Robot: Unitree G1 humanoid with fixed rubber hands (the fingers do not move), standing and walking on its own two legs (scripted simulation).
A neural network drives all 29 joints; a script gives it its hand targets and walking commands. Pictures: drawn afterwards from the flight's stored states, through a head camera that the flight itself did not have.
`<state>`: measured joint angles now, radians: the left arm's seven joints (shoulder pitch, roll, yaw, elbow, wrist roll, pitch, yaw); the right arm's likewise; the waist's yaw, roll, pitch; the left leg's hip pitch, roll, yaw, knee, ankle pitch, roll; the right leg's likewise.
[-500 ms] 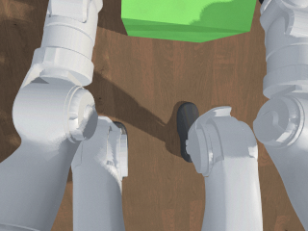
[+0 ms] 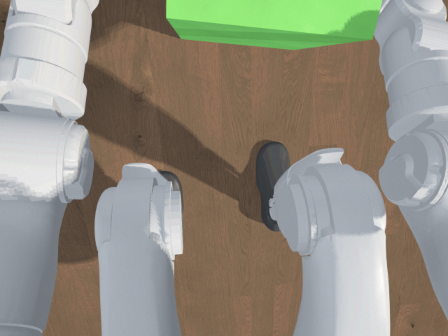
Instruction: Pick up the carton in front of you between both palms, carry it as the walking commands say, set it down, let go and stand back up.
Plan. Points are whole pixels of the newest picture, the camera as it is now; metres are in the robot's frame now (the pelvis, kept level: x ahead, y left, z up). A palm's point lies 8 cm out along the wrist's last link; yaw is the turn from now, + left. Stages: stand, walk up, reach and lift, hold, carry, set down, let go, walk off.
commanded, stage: set down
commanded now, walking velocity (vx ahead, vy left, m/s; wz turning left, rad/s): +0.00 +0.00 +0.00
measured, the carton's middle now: out of the picture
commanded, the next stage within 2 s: let go in 1.14 s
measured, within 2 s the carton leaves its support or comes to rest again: neither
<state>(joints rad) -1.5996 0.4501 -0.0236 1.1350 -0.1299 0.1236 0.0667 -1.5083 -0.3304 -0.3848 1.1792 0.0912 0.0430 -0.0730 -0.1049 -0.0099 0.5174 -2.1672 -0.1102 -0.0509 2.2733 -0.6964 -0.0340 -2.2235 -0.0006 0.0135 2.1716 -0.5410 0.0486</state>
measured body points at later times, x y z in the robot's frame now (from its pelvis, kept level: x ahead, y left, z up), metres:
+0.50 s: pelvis +0.00 +0.00 +0.07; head +0.35 -0.01 +0.35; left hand +0.62 +0.12 -0.05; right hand +0.54 -0.25 -0.05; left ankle +0.08 +0.11 -0.34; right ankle +0.13 -0.13 -0.34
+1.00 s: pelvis +0.02 -0.01 +0.20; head +0.35 -0.02 +0.50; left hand +0.62 +0.13 +0.10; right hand +0.54 -0.27 +0.10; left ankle +0.08 +0.11 -0.34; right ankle +0.13 -0.13 -0.34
